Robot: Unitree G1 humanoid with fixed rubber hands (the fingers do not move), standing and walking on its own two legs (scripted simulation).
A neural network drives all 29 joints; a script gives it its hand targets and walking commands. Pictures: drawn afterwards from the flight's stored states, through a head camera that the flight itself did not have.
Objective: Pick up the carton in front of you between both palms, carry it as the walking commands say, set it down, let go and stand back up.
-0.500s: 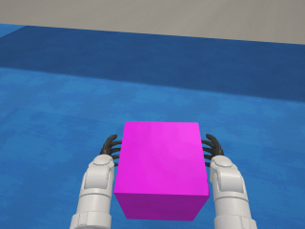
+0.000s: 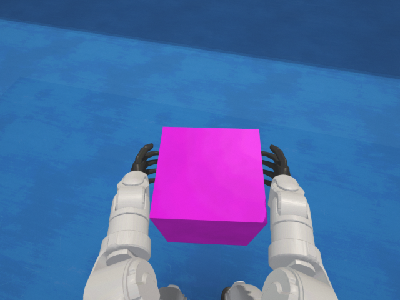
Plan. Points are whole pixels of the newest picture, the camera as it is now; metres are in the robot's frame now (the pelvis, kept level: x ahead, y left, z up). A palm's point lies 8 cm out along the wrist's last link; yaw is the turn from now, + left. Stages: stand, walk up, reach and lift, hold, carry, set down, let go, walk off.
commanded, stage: set down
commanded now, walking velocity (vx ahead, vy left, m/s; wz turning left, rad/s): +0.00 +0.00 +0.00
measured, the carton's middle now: (208, 191) +0.36 -0.01 -0.09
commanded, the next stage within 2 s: none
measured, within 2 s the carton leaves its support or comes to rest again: neither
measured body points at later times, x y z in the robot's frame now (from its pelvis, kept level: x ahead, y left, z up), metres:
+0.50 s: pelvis -0.02 +0.02 -0.12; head +0.21 +0.01 +0.27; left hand +0.43 +0.14 -0.20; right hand +0.40 -0.16 -0.19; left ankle +0.03 +0.12 -0.72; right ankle +0.06 -0.12 -0.72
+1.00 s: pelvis -0.05 +0.01 -0.24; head +0.25 +0.02 +0.09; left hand +0.48 +0.13 -0.36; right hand +0.43 -0.17 -0.35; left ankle +0.03 +0.12 -0.72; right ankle +0.06 -0.12 -0.72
